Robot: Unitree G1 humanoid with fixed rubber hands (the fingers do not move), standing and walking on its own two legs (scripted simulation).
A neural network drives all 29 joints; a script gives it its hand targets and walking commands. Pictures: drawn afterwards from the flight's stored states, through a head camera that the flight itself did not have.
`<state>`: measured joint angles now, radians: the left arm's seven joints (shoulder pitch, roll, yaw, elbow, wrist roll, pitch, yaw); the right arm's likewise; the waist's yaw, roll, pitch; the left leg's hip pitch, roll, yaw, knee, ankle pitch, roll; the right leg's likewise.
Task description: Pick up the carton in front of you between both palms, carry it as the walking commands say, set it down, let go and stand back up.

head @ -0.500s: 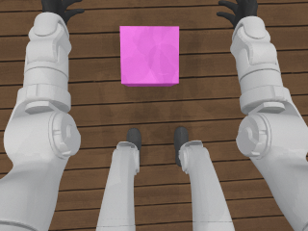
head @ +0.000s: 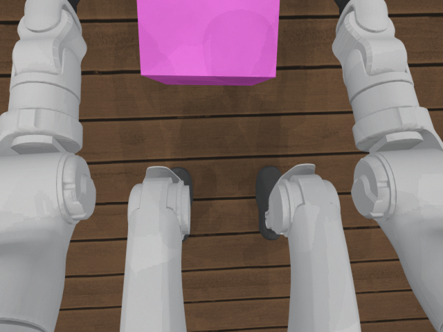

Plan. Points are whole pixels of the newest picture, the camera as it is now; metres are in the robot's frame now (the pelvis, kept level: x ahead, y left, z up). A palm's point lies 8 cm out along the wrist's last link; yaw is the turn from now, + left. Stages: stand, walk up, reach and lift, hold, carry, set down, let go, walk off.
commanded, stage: reach and lift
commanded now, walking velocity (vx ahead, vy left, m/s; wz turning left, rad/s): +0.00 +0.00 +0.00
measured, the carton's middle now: (209, 27) +0.55 +0.04 -0.33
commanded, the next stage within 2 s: none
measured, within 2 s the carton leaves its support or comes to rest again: leaves its support in 1.18 s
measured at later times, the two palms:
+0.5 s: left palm (109, 11) +0.56 +0.21 -0.26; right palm (320, 23) +0.54 -0.15 -0.26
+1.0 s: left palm (118, 11) +0.55 +0.19 -0.25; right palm (301, 22) +0.54 -0.11 -0.25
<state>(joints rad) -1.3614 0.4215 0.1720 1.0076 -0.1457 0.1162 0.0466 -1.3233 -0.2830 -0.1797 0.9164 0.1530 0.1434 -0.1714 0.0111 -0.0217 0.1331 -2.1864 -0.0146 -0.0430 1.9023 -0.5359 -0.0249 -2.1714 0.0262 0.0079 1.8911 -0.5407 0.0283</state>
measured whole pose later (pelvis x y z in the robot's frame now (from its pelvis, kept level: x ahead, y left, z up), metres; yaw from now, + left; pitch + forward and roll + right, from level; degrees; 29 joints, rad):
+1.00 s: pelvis -0.02 +0.01 -0.08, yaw -1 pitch +35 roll -2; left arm -1.63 0.39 0.11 1.23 -0.11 0.12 0.06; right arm -1.55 -0.21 -0.28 1.08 0.05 0.13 -0.14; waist 0.01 -0.01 0.44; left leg -2.25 -0.02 -0.03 2.21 -0.57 -0.01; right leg -2.23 0.04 0.02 2.19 -0.57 0.05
